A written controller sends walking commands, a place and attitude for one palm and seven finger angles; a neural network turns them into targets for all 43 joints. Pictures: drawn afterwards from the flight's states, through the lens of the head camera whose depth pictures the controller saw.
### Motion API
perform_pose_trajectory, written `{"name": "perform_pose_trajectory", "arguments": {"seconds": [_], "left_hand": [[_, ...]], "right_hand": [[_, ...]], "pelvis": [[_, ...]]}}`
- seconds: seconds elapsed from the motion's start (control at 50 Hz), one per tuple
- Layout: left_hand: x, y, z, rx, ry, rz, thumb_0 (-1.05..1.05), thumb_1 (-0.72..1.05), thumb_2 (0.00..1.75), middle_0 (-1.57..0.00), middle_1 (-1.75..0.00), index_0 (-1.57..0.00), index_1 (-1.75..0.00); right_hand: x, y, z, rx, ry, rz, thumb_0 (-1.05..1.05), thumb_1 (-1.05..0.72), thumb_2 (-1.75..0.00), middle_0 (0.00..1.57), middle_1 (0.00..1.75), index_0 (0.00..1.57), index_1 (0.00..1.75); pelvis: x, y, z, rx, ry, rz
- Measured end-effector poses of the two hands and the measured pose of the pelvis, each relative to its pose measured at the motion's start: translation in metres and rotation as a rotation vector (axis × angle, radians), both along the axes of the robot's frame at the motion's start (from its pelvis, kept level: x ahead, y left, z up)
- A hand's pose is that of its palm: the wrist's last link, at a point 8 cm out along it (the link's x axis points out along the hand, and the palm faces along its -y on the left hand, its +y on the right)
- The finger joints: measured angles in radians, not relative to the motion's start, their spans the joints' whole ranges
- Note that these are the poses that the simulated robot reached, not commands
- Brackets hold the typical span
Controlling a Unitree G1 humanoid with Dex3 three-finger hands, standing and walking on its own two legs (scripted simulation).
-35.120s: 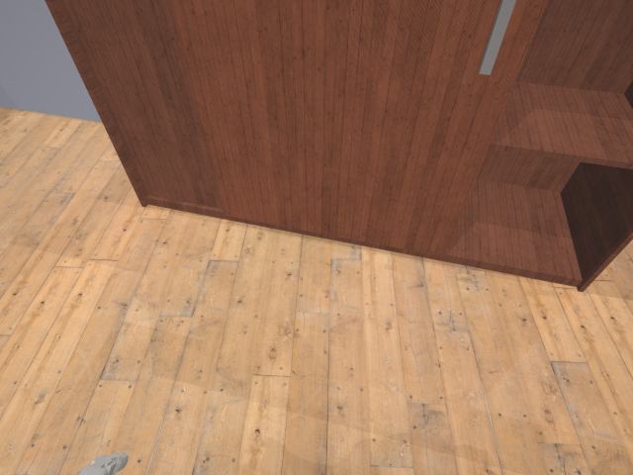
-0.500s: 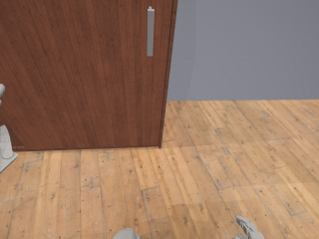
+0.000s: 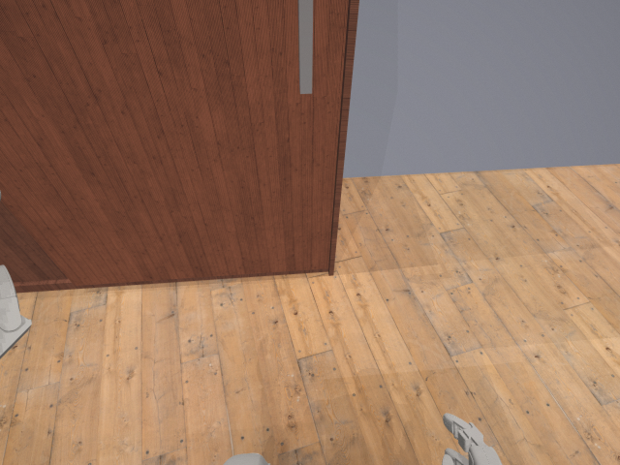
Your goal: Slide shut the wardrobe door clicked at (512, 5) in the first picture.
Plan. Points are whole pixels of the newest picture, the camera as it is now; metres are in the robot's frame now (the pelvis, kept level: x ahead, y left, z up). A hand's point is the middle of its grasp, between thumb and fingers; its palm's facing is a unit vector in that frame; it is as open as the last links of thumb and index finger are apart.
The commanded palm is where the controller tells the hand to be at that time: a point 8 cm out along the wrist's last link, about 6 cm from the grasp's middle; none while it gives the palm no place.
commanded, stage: let the arm hang, fingers relaxed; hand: left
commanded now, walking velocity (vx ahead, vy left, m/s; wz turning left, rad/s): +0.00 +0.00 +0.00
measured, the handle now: (304, 42) +0.85 +0.08 +0.15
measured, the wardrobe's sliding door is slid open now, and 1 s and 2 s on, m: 0.00 0.00 0.00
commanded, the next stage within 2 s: look to check the result in 1.10 s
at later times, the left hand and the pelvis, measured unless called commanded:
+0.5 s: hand out of the picture +0.03 +0.19 -0.16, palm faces +0.05 -0.97 -0.22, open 7.0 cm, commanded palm none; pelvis +0.01 +0.00 +0.01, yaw +3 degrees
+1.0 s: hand out of the picture +0.01 +0.18 -0.16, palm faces +0.05 -0.98 -0.17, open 7.3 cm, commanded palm none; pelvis +0.02 +0.02 +0.02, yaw +2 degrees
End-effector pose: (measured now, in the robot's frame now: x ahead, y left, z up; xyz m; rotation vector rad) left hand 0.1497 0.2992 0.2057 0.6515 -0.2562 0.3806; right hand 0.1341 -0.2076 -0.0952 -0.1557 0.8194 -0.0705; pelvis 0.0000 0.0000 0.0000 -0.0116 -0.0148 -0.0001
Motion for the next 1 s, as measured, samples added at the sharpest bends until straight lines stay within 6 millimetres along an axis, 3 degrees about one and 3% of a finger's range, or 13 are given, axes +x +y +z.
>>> {"name": "perform_pose_trajectory", "arguments": {"seconds": [0.02, 0.06, 0.1, 0.14, 0.2, 0.26, 0.34, 0.44, 0.62, 0.8, 1.0], "left_hand": [[0.004, 0.005, -0.012, -0.020, 0.034, 0.023, 0.01, 0.89, 0.90, -0.21, -0.30, -0.21, -0.30], [0.018, 0.018, -0.060, -0.133, 0.188, 0.077, 0.00, 0.89, 0.90, -0.21, -0.30, -0.21, -0.30], [0.028, 0.024, -0.129, -0.278, 0.407, 0.129, 0.00, 0.90, 0.90, -0.20, -0.30, -0.20, -0.30], [0.024, 0.016, -0.204, -0.404, 0.671, 0.169, 0.00, 0.90, 0.90, -0.20, -0.30, -0.20, -0.30], [-0.010, -0.024, -0.292, -0.546, 1.051, 0.183, 0.00, 0.91, 0.90, -0.19, -0.30, -0.19, -0.30], [-0.063, -0.077, -0.334, -0.666, 1.322, 0.161, 0.01, 0.92, 0.90, -0.19, -0.30, -0.19, -0.30], [-0.091, -0.074, -0.337, -0.730, 1.325, 0.257, -0.06, 1.03, 0.90, -0.21, -0.30, -0.21, -0.30], [-0.117, -0.063, -0.334, -0.699, 1.438, 0.305, -0.04, 1.00, 0.90, -0.21, -0.30, -0.21, -0.30], [-0.133, -0.055, -0.325, -0.678, 1.509, 0.350, -0.01, 0.93, 0.90, -0.20, -0.30, -0.20, -0.30], [-0.133, -0.065, -0.330, -0.712, 1.521, 0.329, 0.00, 0.92, 0.90, -0.20, -0.30, -0.20, -0.30], [-0.144, -0.065, -0.335, -0.745, 1.559, 0.331, 0.01, 0.92, 0.90, -0.20, -0.30, -0.20, -0.30]], "right_hand": [[0.002, -0.001, -0.002, 0.003, 0.013, 0.013, 0.01, -0.90, -0.90, 0.21, 0.30, 0.21, 0.30], [0.006, -0.005, -0.013, 0.003, 0.058, 0.043, 0.01, -0.90, -0.90, 0.21, 0.30, 0.21, 0.30], [0.011, -0.010, -0.027, -0.019, 0.095, 0.064, 0.01, -0.90, -0.90, 0.21, 0.30, 0.21, 0.30], [0.012, -0.015, -0.035, -0.045, 0.128, 0.064, 0.01, -0.90, -0.90, 0.20, 0.30, 0.21, 0.30], [0.004, -0.023, -0.037, -0.072, 0.162, 0.050, 0.01, -0.90, -0.90, 0.20, 0.30, 0.21, 0.30], [-0.013, -0.031, -0.034, -0.082, 0.242, 0.021, 0.01, -0.90, -0.90, 0.20, 0.30, 0.21, 0.30], [-0.043, -0.034, -0.029, -0.093, 0.387, 0.003, 0.01, -0.90, -0.90, 0.20, 0.30, 0.20, 0.30], [-0.077, -0.028, -0.031, -0.064, 0.500, -0.037, 0.01, -0.90, -0.90, 0.20, 0.30, 0.20, 0.30], [-0.116, -0.003, -0.039, 0.007, 0.600, -0.071, 0.01, -0.90, -0.90, 0.20, 0.30, 0.20, 0.30], [-0.133, 0.015, -0.039, 0.029, 0.644, -0.088, 0.00, -0.90, -0.90, 0.20, 0.30, 0.20, 0.30], [-0.131, 0.023, -0.035, 0.013, 0.642, -0.100, 0.00, -0.90, -0.90, 0.20, 0.30, 0.20, 0.30]], "pelvis": [[0.003, 0.002, 0.001, 0.001, 0.006, 0.013], [0.007, 0.008, -0.001, 0.004, 0.017, 0.048], [0.009, 0.015, -0.010, -0.005, 0.026, 0.063], [0.008, 0.017, -0.016, 0.007, 0.027, 0.058], [0.005, 0.013, -0.016, 0.031, 0.020, 0.056], [0.005, 0.007, -0.008, 0.019, 0.014, 0.053], [0.008, -0.002, 0.003, 0.013, 0.025, 0.071], [0.012, -0.001, 0.012, 0.003, 0.018, 0.065], [0.017, 0.006, 0.018, 0.006, -0.002, 0.049], [0.019, 0.013, 0.019, 0.008, -0.007, 0.045], [0.022, 0.022, 0.019, 0.007, -0.005, 0.041]]}}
